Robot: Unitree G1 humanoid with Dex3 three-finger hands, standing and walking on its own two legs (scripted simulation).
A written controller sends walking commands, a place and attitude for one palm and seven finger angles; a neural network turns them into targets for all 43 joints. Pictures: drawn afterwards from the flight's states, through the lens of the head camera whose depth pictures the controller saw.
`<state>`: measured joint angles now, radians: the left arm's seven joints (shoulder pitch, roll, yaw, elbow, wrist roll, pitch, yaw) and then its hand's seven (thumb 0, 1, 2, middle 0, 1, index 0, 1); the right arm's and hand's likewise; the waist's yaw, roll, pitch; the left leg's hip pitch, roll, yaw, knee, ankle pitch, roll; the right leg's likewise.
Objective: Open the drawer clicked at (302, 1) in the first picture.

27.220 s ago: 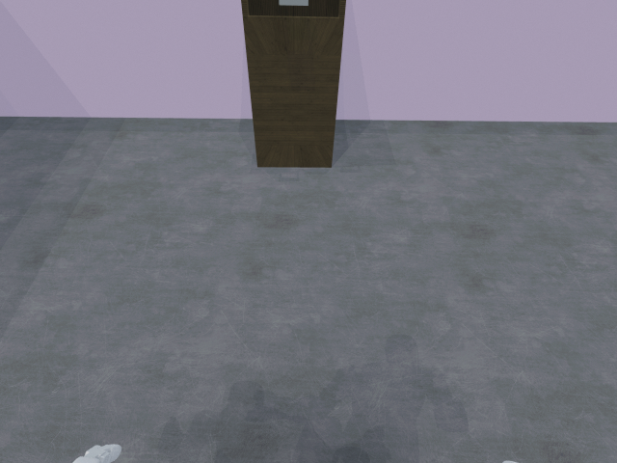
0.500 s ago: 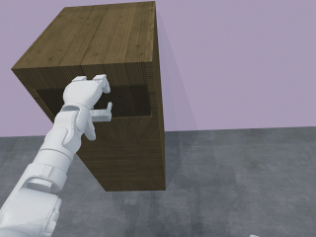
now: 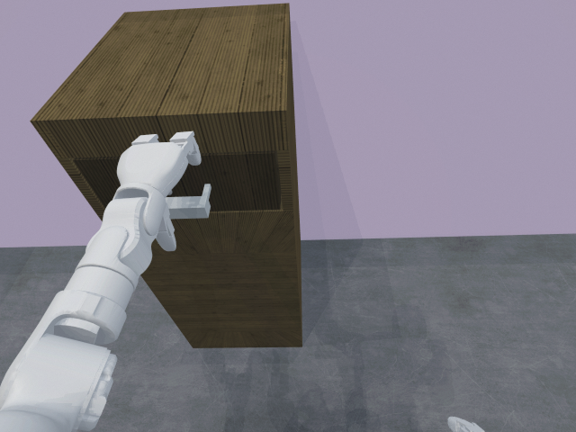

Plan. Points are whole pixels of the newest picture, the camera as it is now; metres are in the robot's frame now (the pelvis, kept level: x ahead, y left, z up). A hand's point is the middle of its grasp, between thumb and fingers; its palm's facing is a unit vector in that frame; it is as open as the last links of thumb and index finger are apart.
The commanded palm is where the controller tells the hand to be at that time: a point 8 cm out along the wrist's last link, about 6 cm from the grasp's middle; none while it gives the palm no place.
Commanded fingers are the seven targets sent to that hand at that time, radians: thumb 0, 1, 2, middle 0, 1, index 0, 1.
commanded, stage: re-aim the fingers above the handle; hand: left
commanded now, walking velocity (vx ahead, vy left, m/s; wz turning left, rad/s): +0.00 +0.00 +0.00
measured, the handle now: (180, 198) +0.49 +0.21 +0.04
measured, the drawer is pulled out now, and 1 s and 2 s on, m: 0.00 0.00 0.00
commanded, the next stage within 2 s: lower the fingers behind the handle in 1.06 s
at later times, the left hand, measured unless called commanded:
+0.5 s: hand (167, 187) +0.44 +0.20 +0.11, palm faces +0.01 -0.05 -1.00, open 13.6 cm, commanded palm +0.42 +0.22 +0.16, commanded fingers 0.00 -0.50 0.30 -0.30 -1.20 -0.30 -1.20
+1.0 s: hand (160, 191) +0.43 +0.21 +0.11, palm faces +0.01 -0.04 -1.00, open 13.8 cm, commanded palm +0.41 +0.21 +0.16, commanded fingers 0.00 -0.50 0.30 -0.30 -1.20 -0.30 -1.20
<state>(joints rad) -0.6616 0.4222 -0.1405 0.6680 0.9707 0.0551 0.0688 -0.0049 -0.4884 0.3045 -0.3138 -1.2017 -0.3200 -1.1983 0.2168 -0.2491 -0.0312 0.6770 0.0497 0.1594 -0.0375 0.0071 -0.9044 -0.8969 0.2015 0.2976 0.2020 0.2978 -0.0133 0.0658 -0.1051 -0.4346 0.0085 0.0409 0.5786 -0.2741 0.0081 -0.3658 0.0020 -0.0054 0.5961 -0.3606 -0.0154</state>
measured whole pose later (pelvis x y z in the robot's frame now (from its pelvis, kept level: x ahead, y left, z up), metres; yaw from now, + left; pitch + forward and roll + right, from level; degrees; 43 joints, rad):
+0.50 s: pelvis +0.00 +0.00 +0.00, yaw +0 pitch +9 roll +0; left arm -0.71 0.45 -0.12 0.74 0.98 0.01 0.08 -0.01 -0.49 0.30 -0.35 -1.24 -0.35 -1.22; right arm 0.25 -0.25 -0.04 0.69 0.05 0.15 -0.04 0.01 -0.90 -0.90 0.20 0.30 0.20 0.30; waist -0.03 0.06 -0.10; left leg -0.47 0.01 0.04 0.59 -0.28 0.01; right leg -0.40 0.00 0.00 0.60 -0.36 -0.01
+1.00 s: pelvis +0.00 +0.00 +0.00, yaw +0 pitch +8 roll +0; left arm -0.68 0.46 -0.12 0.70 0.97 0.03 0.07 -0.01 -0.49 0.30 -0.32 -1.20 -0.32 -1.20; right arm 0.23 -0.26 -0.04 0.68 0.05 0.15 -0.04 0.01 -0.90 -0.90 0.20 0.30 0.20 0.30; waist -0.02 0.06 -0.10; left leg -0.46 0.01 0.03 0.59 -0.28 0.01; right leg -0.38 0.01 -0.01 0.60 -0.36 -0.02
